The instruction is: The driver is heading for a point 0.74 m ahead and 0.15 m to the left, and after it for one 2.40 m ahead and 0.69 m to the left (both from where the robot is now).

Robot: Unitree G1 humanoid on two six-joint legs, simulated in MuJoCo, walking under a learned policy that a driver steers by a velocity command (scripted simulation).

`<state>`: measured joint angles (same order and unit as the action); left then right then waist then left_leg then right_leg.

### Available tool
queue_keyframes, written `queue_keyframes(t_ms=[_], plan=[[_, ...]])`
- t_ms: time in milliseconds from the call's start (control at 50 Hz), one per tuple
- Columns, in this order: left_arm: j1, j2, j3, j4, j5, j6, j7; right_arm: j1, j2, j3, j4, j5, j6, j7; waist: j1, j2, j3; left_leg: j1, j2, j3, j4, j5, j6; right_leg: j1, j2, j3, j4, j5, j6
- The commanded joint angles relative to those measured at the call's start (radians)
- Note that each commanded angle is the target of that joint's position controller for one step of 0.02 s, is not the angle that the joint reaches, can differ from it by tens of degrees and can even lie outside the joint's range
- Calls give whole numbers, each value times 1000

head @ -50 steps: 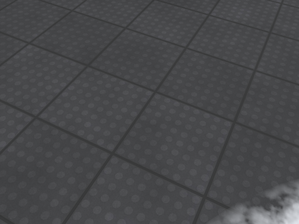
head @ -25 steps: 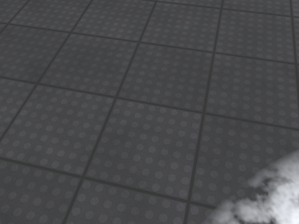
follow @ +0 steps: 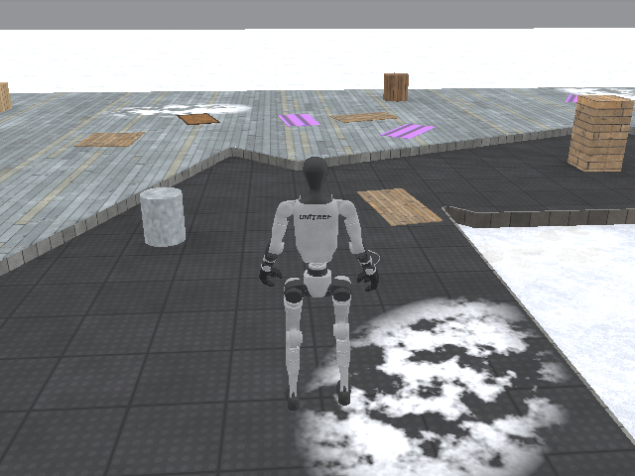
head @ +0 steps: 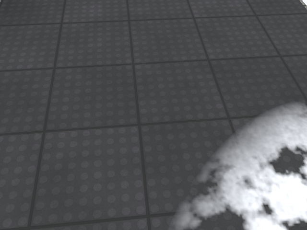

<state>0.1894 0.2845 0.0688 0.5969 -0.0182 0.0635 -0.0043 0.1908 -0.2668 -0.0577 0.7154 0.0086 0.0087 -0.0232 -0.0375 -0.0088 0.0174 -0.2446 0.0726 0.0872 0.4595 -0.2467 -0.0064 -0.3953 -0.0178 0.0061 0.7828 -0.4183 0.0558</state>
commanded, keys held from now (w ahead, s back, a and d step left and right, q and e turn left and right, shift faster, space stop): w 0.76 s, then w+q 0.24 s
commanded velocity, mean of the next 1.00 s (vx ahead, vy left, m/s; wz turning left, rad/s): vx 0.42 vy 0.00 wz -0.02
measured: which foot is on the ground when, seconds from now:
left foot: down 0.00-0.06, up 0.08-0.52, down 0.54-1.00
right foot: up 0.00-0.06, down 0.08-0.56, up 0.58-1.00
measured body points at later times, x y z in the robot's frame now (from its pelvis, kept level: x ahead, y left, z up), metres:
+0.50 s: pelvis +0.17 -0.01 -0.02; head +0.20 -0.01 +0.43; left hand +0.17 +0.28 -0.13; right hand +0.38 -0.25 -0.10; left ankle +0.33 +0.10 -0.73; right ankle -0.02 -0.13 -0.74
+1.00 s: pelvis +0.44 -0.01 +0.00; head +0.47 -0.01 +0.44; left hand +0.67 +0.21 -0.08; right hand +0.44 -0.30 -0.13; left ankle +0.33 +0.10 -0.74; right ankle +0.61 -0.16 -0.72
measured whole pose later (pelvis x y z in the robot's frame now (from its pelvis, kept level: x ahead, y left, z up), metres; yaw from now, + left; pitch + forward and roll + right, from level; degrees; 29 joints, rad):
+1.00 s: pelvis +0.44 -0.01 +0.00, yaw +1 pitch +2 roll +2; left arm 0.05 0.26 0.03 0.67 -0.01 -0.09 -0.03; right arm 0.39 -0.28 -0.05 0.84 0.03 -0.06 0.00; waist -0.10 -0.04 0.02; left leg -0.01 -0.05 -0.03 0.29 -0.32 0.02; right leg -0.57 -0.06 0.06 0.52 0.04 0.02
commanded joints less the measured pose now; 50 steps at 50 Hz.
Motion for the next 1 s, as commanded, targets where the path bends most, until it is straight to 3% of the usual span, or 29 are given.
queue_keyframes(t_ms=[20, 40, 60, 80, 100, 120, 140, 200, 260, 320, 380, 420, 480, 500, 520, 540, 560, 580, 600, 620, 640, 660, 700, 760, 820, 920, 1000], plan=[[7, 69, 17, -61, -2, -33, -11, -1, -202, -52, -34, 25, -19, 16, 18, 182, -43, 14, 202, -212, -182, -153, 206, 128, 39, -75, -264, 83, -74], [66, 60, 17, -27, 0, -41, -13, 1, -182, -43, -22, 29, -24, 24, 48, 155, -43, -40, 182, -187, -144, -154, 183, 250, 58, -91, -376, 149, -101], [137, 70, 21, -1, -1, -47, -8, 5, -132, -25, -12, 20, -35, 31, 80, 114, -75, -131, 144, -141, -60, -150, 134, 415, 36, -42, -405, 156, -119], [243, 127, 33, 19, 5, -54, 4, -30, -42, 5, -33, -11, -49, 44, 113, -78, -129, -298, 53, -30, 236, -228, 48, 584, -158, 219, -449, 180, -164], [264, 266, 63, 8, 14, -64, -1, -90, -68, -3, -97, -9, -68, 42, 126, -267, -65, -590, -59, 5, 443, -371, 0, 573, -371, 573, -538, 17, -338], [257, 221, 55, 9, 18, -90, -2, -142, -154, -28, -106, 14, -82, 37, 155, -188, -9, -640, -5, -100, 602, -352, 2, 493, -385, 619, -588, -81, -398], [210, 163, 34, 13, 16, -108, -1, -117, -177, -38, -95, 29, -87, 45, 115, -185, 44, -673, 24, -126, 634, -245, 19, 470, -338, 534, -600, -144, -362], [129, 112, 12, 5, 14, -127, 3, -78, -155, -41, -47, 1, -96, 52, 68, -130, 75, -632, 51, -126, 582, 2, 19, 411, -234, 335, -641, 95, -282], [145, 112, 14, 24, 18, -132, 8, -81, -103, -23, -32, -2, -99, 58, 66, -81, 42, -569, 34, -96, 474, 153, -11, 391, -188, 200, -650, 315, -267], [184, 134, 20, 58, 13, -134, 10, -159, -70, -5, -51, 3, -101, 62, 96, -89, 57, -481, 7, -79, 284, 266, -23, 346, -165, 127, -654, 373, -252], [230, 159, 28, 94, 2, -135, 11, -232, -69, 4, -78, 12, -104, 76, 119, -88, 88, -431, -12, -72, 165, 300, -9, 343, -193, 121, -658, 351, -254], [239, 167, 31, 114, -6, -134, 12, -249, -82, 3, -93, 15, -108, 85, 111, -90, 104, -418, -15, -85, 117, 278, 17, 377, -223, 127, -645, 368, -247], [232, 185, 38, 132, -6, -125, 15, -209, -114, -7, -94, 11, -113, 90, 72, -105, 71, -326, -45, -65, 73, 190, 63, 447, -243, 121, -562, 579, -219], [223, 194, 40, 134, -3, -119, 17, -147, -137, -18, -81, 8, -111, 83, 34, -117, 16, -221, -78, -34, 66, 163, 85, 457, -227, 101, -471, 779, -205], [222, 182, 33, 137, 1, -112, 20, -5, -172, -40, -42, 7, -108, 72, -39, -106, -82, -20, -111, -6, 55, 165, 116, 422, -180, 59, -290, 936, -179], [234, 146, 15, 126, 16, -111, 25, 171, -222, -55, -8, 3, -104, 60, -111, -60, -223, 295, -1, -122, 102, 171, 169, 237, -138, 36, -24, 787, -144], [368, 19, -22, 101, 9, -127, 15, 277, -326, -79, 16, -15, -102, 60, -58, 244, -407, 668, 281, -647, 9, -121, 343, -161, 45, 19, 412, 197, -63], [302, 82, -12, 118, -5, -149, 13, 274, -224, -50, 19, 0, -104, 63, -90, 254, -432, 647, 304, -863, -170, -254, 332, -265, 69, 162, 539, -125, -71], [198, 149, 9, 85, -35, -160, 5, 188, -190, -35, 13, 3, -102, 57, -76, 200, -240, 513, 283, -712, -187, -267, 281, -364, 8, 138, 583, -77, -83], [135, 145, 2, 68, -31, -167, 5, 122, -169, -28, -1, 0, -98, 52, -48, 99, -149, 365, 251, -590, -195, -184, 255, -347, -49, 101, 541, 6, -95], [97, 132, 3, 65, -9, -166, 7, 70, -143, -20, -3, -8, -97, 54, -17, 48, -68, 225, 205, -494, -225, -85, 243, -318, -82, 81, 470, 67, -95], [124, 123, 7, 71, -2, -157, 8, 41, -126, -14, -9, -22, -104, 53, 24, 89, -58, 137, 180, -440, -251, -22, 240, -252, -115, 91, 427, 117, -95], [172, 89, 2, 97, 0, -134, 8, 19, -119, -15, -3, -16, -116, 55, 55, 101, -46, 51, 151, -365, -303, 48, 257, -191, -125, 78, 388, 150, -80], [103, 75, -2, 78, 14, -121, 16, 37, -142, -21, 23, -9, -127, 49, 56, 69, 12, 10, 143, -279, -353, 136, 270, -255, -139, 66, 270, 248, -46], [-16, 58, -9, 43, 22, -138, 13, 83, -157, -24, 41, 2, -116, 38, 21, 45, 40, 37, 107, -233, -356, 192, 248, -274, -122, 52, 57, 414, -30], [-186, 41, -17, 2, 8, -165, -15, 182, -190, -33, 74, 19, -91, 24, -44, 49, 53, 95, 110, -236, -296, 183, 222, -192, -54, 31, -202, 521, -15], [-175, 93, 2, -3, 3, -181, -28, 194, -200, -42, 82, 19, -69, 14, -8, 94, 29, 184, 154, -322, -185, 191, 187, -101, -28, 51, -295, 404, -48]])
